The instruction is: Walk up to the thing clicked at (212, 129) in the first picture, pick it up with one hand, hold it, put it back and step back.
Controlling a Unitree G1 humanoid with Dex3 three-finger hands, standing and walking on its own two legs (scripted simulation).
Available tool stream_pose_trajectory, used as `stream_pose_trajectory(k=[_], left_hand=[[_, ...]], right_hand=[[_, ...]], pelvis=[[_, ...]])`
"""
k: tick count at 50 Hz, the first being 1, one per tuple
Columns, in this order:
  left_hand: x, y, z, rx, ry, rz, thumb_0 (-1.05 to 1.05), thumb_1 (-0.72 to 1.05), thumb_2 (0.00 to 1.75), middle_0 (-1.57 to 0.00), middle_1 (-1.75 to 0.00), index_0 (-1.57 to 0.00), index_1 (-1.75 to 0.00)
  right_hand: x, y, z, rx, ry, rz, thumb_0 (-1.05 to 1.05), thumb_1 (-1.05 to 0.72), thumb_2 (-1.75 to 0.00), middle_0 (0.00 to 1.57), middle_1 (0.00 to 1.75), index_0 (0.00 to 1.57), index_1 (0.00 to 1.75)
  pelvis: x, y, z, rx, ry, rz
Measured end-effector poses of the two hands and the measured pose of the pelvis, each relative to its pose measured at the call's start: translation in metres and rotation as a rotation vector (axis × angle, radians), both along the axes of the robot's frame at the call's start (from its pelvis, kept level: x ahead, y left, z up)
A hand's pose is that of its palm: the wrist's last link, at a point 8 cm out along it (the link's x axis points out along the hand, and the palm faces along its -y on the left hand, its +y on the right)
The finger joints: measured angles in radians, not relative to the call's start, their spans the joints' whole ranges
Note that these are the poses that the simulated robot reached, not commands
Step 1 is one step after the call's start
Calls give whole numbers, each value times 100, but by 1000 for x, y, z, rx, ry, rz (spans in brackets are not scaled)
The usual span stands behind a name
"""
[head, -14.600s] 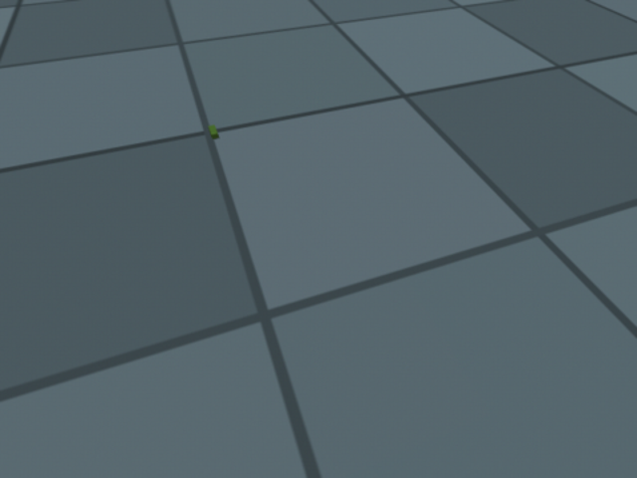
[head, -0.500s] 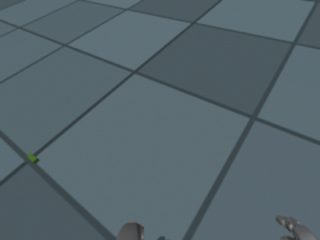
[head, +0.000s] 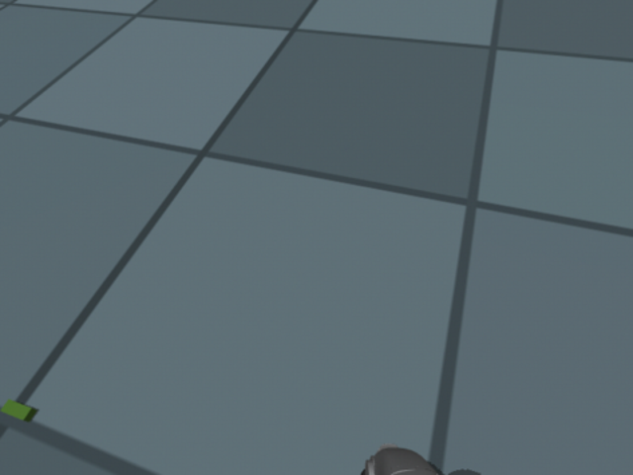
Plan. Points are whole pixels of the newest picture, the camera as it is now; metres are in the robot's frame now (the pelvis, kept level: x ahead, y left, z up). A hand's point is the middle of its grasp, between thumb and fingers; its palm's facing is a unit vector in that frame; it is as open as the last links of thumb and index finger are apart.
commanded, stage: walk up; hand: left
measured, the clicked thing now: (18, 410) +0.47 +0.93 -0.72
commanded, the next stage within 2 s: none
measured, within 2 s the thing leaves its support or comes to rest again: neither
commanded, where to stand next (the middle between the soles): +0.04 +0.86 m, yaw -27 degrees
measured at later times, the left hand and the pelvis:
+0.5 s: hand out of the picture +0.13 +0.56 -0.12, palm faces -0.17 -0.78 -0.60, open 7.3 cm; pelvis +0.02 +0.24 +0.00, yaw -8 degrees
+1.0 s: hand out of the picture +0.15 +0.82 -0.12, palm faces -0.20 -0.72 -0.66, open 7.3 cm; pelvis +0.00 +0.50 -0.03, yaw -14 degrees
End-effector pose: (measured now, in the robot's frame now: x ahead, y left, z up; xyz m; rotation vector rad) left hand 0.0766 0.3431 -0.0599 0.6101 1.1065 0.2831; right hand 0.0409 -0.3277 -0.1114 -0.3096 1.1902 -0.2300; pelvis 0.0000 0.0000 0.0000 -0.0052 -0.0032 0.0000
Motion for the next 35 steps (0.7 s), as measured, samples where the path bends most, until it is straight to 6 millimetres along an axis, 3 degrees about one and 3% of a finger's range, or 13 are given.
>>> stream_pose_trajectory(k=[4, 9, 16, 19, 21, 29, 35], left_hand=[[10, 32, 9, 32, -72, 12, 0, 90, 89, -21, -30, -21, -30], [15, 76, 19, 48, -72, -21, 0, 90, 89, -21, -30, -21, -30], [27, 172, 7, 64, -46, -82, 0, 90, 89, -21, -30, -22, -30], [32, 219, -8, 79, -18, -65, 0, 90, 90, -21, -30, -22, -30], [38, 236, -12, 77, 13, -47, 0, 90, 90, -21, -30, -21, -30], [66, 254, -13, -32, 41, -134, 0, 91, 90, -21, -30, -21, -30], [63, 287, -12, -30, -19, -171, 0, 90, 89, -21, -30, -21, -30]], right_hand=[[19, 35, -10, 18, 2, 25, 1, -91, -90, 20, 30, 20, 29], [51, 78, -3, 49, -73, 63, 1, -91, -90, 20, 30, 20, 29], [70, 135, 5, -32, -130, 60, 1, -91, -90, 20, 30, 20, 30], [61, 168, 6, -74, -135, 44, 1, -91, -90, 20, 30, 20, 29], [47, 191, 9, -73, -123, 10, 1, -91, -90, 20, 30, 20, 29], [-8, 271, 13, -26, -31, -108, 1, -91, -90, 20, 30, 21, 30], [-14, 319, -9, 0, -4, -112, 1, -91, -90, 20, 30, 20, 30]], pelvis=[[2, 28, -3, -36, -24, -5], [6, 72, 0, -24, -22, -31], [12, 158, -16, -14, 12, -80], [13, 196, -23, 5, 0, -107], [16, 214, -19, -13, 0, -115], [20, 270, 1, -14, 2, -156], [14, 317, -8, -42, -28, -174]])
